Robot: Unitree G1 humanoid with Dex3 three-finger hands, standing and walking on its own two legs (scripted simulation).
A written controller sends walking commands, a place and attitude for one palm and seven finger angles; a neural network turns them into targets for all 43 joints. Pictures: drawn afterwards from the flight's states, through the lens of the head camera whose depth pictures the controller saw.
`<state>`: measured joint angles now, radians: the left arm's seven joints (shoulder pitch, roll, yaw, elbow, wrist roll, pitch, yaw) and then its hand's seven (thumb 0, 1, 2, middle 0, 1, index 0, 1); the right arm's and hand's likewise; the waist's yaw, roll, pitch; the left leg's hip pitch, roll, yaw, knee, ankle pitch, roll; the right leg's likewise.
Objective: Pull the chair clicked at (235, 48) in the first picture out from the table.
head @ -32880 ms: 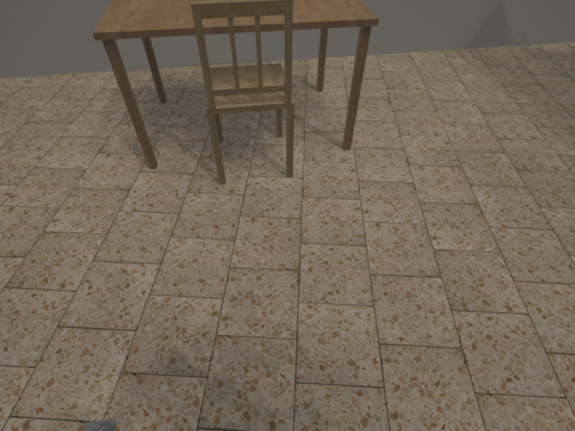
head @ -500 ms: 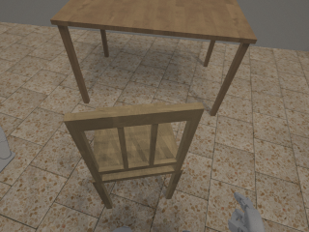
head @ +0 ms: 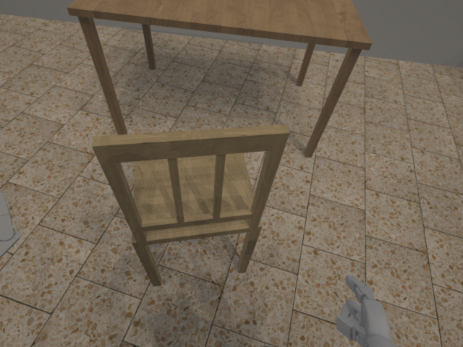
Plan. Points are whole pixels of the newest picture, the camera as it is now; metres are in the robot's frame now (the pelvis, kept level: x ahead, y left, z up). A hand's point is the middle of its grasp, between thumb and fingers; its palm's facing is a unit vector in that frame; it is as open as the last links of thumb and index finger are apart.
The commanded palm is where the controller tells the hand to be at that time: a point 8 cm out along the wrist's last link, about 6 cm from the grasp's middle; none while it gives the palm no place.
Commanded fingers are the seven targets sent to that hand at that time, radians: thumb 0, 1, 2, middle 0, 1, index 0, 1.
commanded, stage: stop stepping back and stand still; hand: left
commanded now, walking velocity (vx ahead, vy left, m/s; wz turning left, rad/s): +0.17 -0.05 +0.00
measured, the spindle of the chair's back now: (176, 192) +0.45 +0.15 -0.10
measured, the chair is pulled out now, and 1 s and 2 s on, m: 0.59 0.59 0.59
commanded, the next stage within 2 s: let the arm hang, fingers relaxed in 0.70 s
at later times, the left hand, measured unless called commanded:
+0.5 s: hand out of the picture +0.12 +0.25 +0.17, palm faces +0.42 -0.78 -0.46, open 7.4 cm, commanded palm +0.06 +0.28 +0.18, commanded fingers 0.00 0.90 0.90 -0.20 -0.30 -0.20 -0.30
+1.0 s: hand out of the picture +0.06 +0.17 -0.11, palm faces +0.08 -0.96 -0.26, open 7.4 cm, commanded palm none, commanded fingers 0.00 0.90 0.90 -0.20 -0.30 -0.20 -0.30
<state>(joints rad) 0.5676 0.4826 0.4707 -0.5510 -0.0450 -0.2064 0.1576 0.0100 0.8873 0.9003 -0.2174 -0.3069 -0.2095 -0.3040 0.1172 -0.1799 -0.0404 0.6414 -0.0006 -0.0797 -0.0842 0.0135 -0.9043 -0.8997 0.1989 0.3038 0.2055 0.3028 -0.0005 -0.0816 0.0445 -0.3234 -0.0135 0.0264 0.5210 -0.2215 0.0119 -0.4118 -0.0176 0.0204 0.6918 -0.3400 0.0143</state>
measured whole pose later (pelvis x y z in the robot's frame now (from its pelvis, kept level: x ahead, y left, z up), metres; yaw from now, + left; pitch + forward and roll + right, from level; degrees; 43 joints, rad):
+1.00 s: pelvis -0.09 -0.02 +0.00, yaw +1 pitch -1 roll +0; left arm 0.25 0.20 0.05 0.57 0.03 0.07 0.02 0.00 0.91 0.90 -0.20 -0.30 -0.19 -0.30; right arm 0.18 -0.20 0.00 0.82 -0.03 -0.02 0.01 0.01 -0.91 -0.90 0.20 0.30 0.21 0.30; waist -0.01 0.00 0.01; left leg -0.28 -0.03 0.01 0.55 -0.26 0.03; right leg -0.29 -0.06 -0.07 0.56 -0.24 0.01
